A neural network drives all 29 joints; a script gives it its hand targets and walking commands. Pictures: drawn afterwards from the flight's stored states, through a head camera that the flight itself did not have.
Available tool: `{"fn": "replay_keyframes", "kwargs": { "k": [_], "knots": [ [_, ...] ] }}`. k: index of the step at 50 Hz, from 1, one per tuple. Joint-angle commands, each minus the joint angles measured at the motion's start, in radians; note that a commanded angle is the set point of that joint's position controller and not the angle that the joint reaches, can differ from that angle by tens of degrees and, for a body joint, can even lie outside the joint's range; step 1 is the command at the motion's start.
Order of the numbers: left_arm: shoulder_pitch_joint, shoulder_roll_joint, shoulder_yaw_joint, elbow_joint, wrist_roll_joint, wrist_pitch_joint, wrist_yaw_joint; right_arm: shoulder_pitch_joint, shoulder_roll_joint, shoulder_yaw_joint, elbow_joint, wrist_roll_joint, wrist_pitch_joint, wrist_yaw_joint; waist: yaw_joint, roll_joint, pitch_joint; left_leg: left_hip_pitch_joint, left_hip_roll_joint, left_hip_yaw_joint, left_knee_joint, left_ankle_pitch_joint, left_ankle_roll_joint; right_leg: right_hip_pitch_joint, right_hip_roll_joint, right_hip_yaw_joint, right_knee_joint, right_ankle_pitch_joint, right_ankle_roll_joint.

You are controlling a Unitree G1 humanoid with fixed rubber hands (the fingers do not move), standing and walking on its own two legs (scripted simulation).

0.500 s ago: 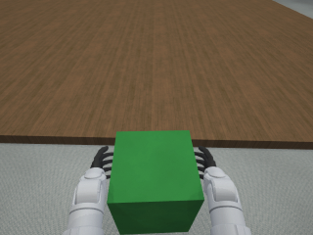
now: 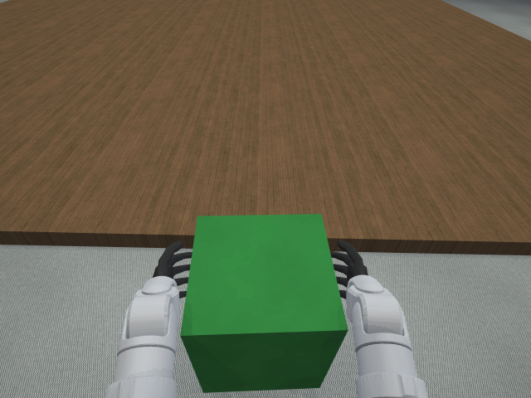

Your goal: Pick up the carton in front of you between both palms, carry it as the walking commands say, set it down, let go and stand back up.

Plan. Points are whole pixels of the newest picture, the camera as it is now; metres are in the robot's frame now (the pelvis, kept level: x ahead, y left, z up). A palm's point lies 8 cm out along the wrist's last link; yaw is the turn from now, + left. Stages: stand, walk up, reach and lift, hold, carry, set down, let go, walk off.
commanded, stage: hold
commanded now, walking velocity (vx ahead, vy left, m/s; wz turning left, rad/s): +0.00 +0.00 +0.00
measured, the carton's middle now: (261, 305) +0.30 +0.00 -0.03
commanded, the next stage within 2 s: carry in 0.54 s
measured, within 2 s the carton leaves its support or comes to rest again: neither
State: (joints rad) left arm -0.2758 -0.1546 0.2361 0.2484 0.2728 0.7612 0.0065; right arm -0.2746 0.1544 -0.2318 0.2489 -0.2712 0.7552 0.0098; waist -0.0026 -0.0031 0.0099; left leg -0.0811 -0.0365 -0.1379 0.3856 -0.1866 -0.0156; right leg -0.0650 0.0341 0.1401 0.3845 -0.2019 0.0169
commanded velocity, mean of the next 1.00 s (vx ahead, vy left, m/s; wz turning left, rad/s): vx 0.25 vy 0.00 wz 0.00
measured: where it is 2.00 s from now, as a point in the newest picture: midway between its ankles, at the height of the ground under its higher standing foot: (270, 308)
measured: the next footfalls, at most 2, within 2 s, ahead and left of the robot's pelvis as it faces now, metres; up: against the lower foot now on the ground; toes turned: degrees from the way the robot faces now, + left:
left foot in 0.98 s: +0.14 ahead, +0.09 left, +0.00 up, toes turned +5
right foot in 1.26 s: +0.40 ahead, -0.13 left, +0.00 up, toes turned -11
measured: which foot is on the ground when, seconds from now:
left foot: down 0.00-0.86, up 0.88-0.96, down 0.98-1.00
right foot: down 0.00-1.00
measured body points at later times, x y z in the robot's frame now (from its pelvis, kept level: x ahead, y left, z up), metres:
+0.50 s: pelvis +0.01 +0.00 +0.00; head -0.04 +0.00 +0.45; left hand +0.30 +0.15 +0.04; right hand +0.30 -0.15 +0.04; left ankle +0.03 +0.13 -0.74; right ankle +0.02 -0.13 -0.74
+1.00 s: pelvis +0.13 -0.01 -0.02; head +0.12 +0.00 +0.43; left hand +0.41 +0.14 +0.05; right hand +0.41 -0.17 +0.06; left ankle +0.10 +0.08 -0.75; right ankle +0.02 -0.14 -0.74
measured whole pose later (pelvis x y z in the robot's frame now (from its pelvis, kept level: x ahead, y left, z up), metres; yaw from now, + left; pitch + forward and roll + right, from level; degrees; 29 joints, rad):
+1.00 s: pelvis +0.13 -0.01 -0.02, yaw -1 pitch +5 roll +2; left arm -0.13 -0.13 0.10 -0.27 0.12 1.15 0.11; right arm -0.15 0.14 -0.13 -0.25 -0.09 1.14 -0.08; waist 0.01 -0.05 -0.16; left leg -0.32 0.00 0.15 0.56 -0.30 0.01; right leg -0.20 -0.07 -0.02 0.60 -0.47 0.02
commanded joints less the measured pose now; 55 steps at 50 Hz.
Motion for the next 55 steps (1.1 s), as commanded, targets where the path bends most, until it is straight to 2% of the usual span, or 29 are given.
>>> {"fn": "replay_keyframes", "kwargs": {
  "k": [1, 10, 26, 27, 28, 29, 30, 31, 34, 37, 38, 39, 40, 41, 42, 43, 44, 45, 46, 47, 48, 49, 50, 51, 52, 53, 54, 55],
  "knots": [
    [-0.567, -0.946, -0.587, -0.04, -0.281, -0.042, -0.252, -0.56, 0.935, 0.569, -0.03, 0.266, -0.041, 0.24, -0.001, 0.005, -0.234, 0.058, -0.06, 0.077, -0.06, 0.055, -0.006, 0.001, 0.061, -0.077, -0.067, 0.063, -0.002],
    [-0.547, -0.945, -0.579, -0.033, -0.274, -0.04, -0.25, -0.546, 0.928, 0.56, -0.024, 0.261, -0.041, 0.242, -0.002, 0.007, -0.241, 0.073, -0.059, 0.076, -0.062, 0.098, -0.008, 0.008, 0.063, -0.078, -0.069, 0.097, -0.002],
    [-0.476, -0.925, -0.595, -0.089, -0.287, -0.034, -0.243, -0.474, 0.921, 0.583, -0.082, 0.276, -0.032, 0.231, -0.001, 0.003, -0.249, 0.094, -0.066, 0.068, -0.063, 0.194, -0.009, 0.043, 0.065, -0.071, -0.071, 0.195, 0.005],
    [-0.49, -0.927, -0.598, -0.091, -0.292, -0.033, -0.243, -0.483, 0.915, 0.582, -0.089, 0.28, -0.03, 0.231, 0.007, 0.012, -0.26, -0.018, 0.116, 0.06, 0.029, 0.059, 0.007, -0.076, -0.116, -0.037, 0.015, 0.081, -0.011],
    [-0.492, -0.921, -0.602, -0.107, -0.298, -0.032, -0.242, -0.478, 0.919, 0.595, -0.099, 0.288, -0.029, 0.228, 0.002, 0.002, -0.28, -0.048, 0.109, 0.033, 0.003, -0.144, 0.016, -0.094, -0.111, 0.0, -0.015, -0.122, -0.019],
    [-0.501, -0.926, -0.629, -0.135, -0.311, -0.029, -0.24, -0.49, 0.918, 0.612, -0.132, 0.302, -0.027, 0.224, 0.005, -0.003, -0.259, -0.103, 0.097, 0.029, -0.011, -0.351, 0.026, -0.147, -0.1, 0.009, -0.032, -0.347, -0.028],
    [-0.513, -0.929, -0.649, -0.158, -0.327, -0.023, -0.235, -0.506, 0.919, 0.634, -0.16, 0.315, -0.021, 0.219, 0.004, -0.01, -0.237, -0.14, 0.093, 0.023, -0.011, -0.468, 0.034, -0.196, -0.098, 0.017, -0.039, -0.483, -0.035],
    [-0.525, -0.929, -0.673, -0.19, -0.345, -0.015, -0.23, -0.516, 0.916, 0.656, -0.19, 0.328, -0.012, 0.213, 0.004, -0.015, -0.218, -0.157, 0.098, 0.026, 0.001, -0.472, 0.039, -0.227, -0.101, 0.017, -0.031, -0.499, -0.038],
    [-0.513, -0.908, -0.743, -0.285, -0.395, 0.036, -0.212, -0.497, 0.894, 0.727, -0.279, 0.374, 0.037, 0.194, 0.001, 0.01, -0.289, -0.13, 0.128, 0.039, 0.031, -0.348, 0.047, -0.23, -0.102, -0.041, 0.051, -0.335, -0.041],
    [-0.513, -0.867, -0.799, -0.361, -0.441, 0.124, -0.195, -0.479, 0.85, 0.774, -0.359, 0.415, 0.123, 0.172, -0.009, 0.104, -0.297, -0.1, 0.207, -0.07, -0.053, -0.446, 0.083, -0.32, -0.074, -0.122, 0.176, -0.314, -0.028],
    [-0.519, -0.86, -0.812, -0.378, -0.462, 0.158, -0.191, -0.478, 0.832, 0.781, -0.377, 0.428, 0.155, 0.164, -0.013, 0.151, -0.28, -0.09, 0.244, -0.119, -0.077, -0.459, 0.107, -0.351, -0.059, -0.167, 0.208, -0.278, -0.021],
    [-0.515, -0.851, -0.82, -0.388, -0.483, 0.192, -0.188, -0.472, 0.814, 0.784, -0.393, 0.439, 0.189, 0.156, -0.012, 0.168, -0.259, -0.098, 0.26, -0.13, -0.073, -0.422, 0.122, -0.352, -0.055, -0.196, 0.184, -0.248, -0.019],
    [-0.506, -0.845, -0.827, -0.401, -0.504, 0.222, -0.186, -0.468, 0.804, 0.792, -0.414, 0.453, 0.221, 0.149, -0.007, 0.142, -0.25, -0.131, 0.246, -0.087, -0.038, -0.346, 0.119, -0.304, -0.06, -0.204, 0.132, -0.216, -0.02],
    [-0.483, -0.842, -0.833, -0.416, -0.522, 0.248, -0.183, -0.461, 0.802, 0.808, -0.44, 0.47, 0.251, 0.142, 0.0, 0.085, -0.253, -0.189, 0.203, 0.002, 0.039, -0.246, 0.096, -0.209, -0.074, -0.186, 0.075, -0.181, -0.023],
    [-0.46, -0.841, -0.834, -0.432, -0.531, 0.271, -0.179, -0.453, 0.811, 0.826, -0.472, 0.491, 0.28, 0.139, 0.005, -0.037, -0.267, -0.262, 0.134, 0.137, 0.207, -0.099, 0.056, -0.103, -0.132, -0.091, 0.044, -0.108, -0.047],
    [-0.41, -0.825, -0.821, -0.438, -0.532, 0.292, -0.172, -0.444, 0.822, 0.841, -0.501, 0.516, 0.308, 0.139, 0.011, -0.21, -0.301, -0.423, 0.083, 0.241, 0.399, -0.092, 0.005, 0.059, -0.233, 0.07, 0.044, 0.079, -0.105],
    [-0.364, -0.822, -0.812, -0.45, -0.528, 0.311, -0.163, -0.446, 0.825, 0.849, -0.524, 0.542, 0.33, 0.145, 0.026, -0.299, -0.285, -0.608, 0.048, 0.284, 0.417, -0.283, -0.017, 0.181, -0.311, 0.186, 0.016, 0.293, -0.166],
    [-0.351, -0.83, -0.816, -0.494, -0.522, 0.331, -0.153, -0.449, 0.84, 0.862, -0.543, 0.569, 0.349, 0.153, 0.035, -0.274, -0.257, -0.703, 0.045, 0.276, 0.394, -0.402, -0.014, 0.243, -0.355, 0.248, 0.004, 0.429, -0.21],
    [-0.364, -0.836, -0.822, -0.548, -0.519, 0.349, -0.143, -0.451, 0.859, 0.867, -0.566, 0.591, 0.362, 0.161, 0.038, -0.201, -0.254, -0.702, 0.049, 0.271, 0.318, -0.403, -0.005, 0.264, -0.361, 0.229, 0.019, 0.484, -0.216],
    [-0.381, -0.855, -0.833, -0.592, -0.527, 0.365, -0.138, -0.429, 0.869, 0.864, -0.577, 0.604, 0.373, 0.165, 0.03, -0.155, -0.279, -0.602, 0.045, 0.284, 0.205, -0.32, 0.001, 0.236, -0.337, 0.154, 0.048, 0.45, -0.189],
    [-0.383, -0.871, -0.842, -0.63, -0.54, 0.378, -0.138, -0.392, 0.879, 0.86, -0.589, 0.608, 0.383, 0.166, 0.011, -0.133, -0.334, -0.373, 0.029, 0.313, 0.068, -0.176, 0.008, 0.128, -0.289, 0.031, 0.096, 0.355, -0.139],
    [-0.358, -0.878, -0.849, -0.657, -0.55, 0.388, -0.142, -0.363, 0.885, 0.852, -0.606, 0.604, 0.391, 0.164, -0.002, -0.085, -0.404, -0.011, 0.04, 0.289, -0.032, -0.058, 0.022, -0.09, -0.224, -0.115, 0.194, 0.292, -0.076],
    [-0.39, -0.871, -0.859, -0.71, -0.569, 0.402, -0.153, -0.308, 0.883, 0.839, -0.598, 0.576, 0.392, 0.157, -0.031, 0.141, -0.419, 0.208, 0.217, -0.019, -0.146, -0.122, 0.083, -0.332, -0.133, -0.263, 0.462, 0.159, -0.006],
    [-0.41, -0.877, -0.88, -0.736, -0.594, 0.415, -0.167, -0.289, 0.867, 0.825, -0.614, 0.539, 0.39, 0.146, -0.026, 0.377, -0.391, 0.411, 0.403, -0.296, -0.094, 0.285, 0.204, -0.652, -0.045, -0.31, 0.592, -0.18, 0.02],
    [-0.443, -0.864, -0.883, -0.721, -0.605, 0.422, -0.175, -0.337, 0.893, 0.826, -0.636, 0.542, 0.405, 0.138, -0.029, 0.265, -0.344, 0.459, 0.446, -0.302, -0.054, 0.518, 0.268, -0.788, -0.061, -0.235, 0.652, -0.354, -0.014],
    [-0.436, -0.859, -0.879, -0.709, -0.618, 0.429, -0.18, -0.352, 0.888, 0.826, -0.663, 0.547, 0.416, 0.132, -0.035, 0.16, -0.33, 0.471, 0.439, -0.237, -0.039, 0.571, 0.26, -0.825, -0.09, -0.212, 0.661, -0.373, -0.027],
    [-0.417, -0.859, -0.875, -0.701, -0.629, 0.434, -0.181, -0.361, 0.88, 0.828, -0.687, 0.554, 0.424, 0.127, -0.038, 0.099, -0.342, 0.466, 0.429, -0.189, -0.052, 0.477, 0.233, -0.827, -0.104, -0.203, 0.61, -0.38, -0.035],
    [-0.4, -0.862, -0.871, -0.686, -0.631, 0.438, -0.179, -0.377, 0.874, 0.832, -0.705, 0.567, 0.432, 0.125, -0.038, 0.078, -0.325, 0.448, 0.407, -0.127, -0.077, 0.43, 0.199, -0.819, -0.112, -0.212, 0.523, -0.355, -0.035]
  ]
}}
